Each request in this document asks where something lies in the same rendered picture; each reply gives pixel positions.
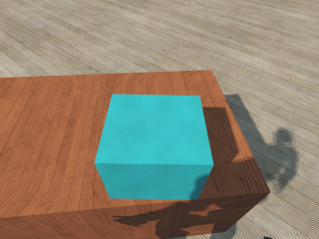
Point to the pedestal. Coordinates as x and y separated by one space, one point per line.
50 188

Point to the carton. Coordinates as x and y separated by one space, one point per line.
154 147

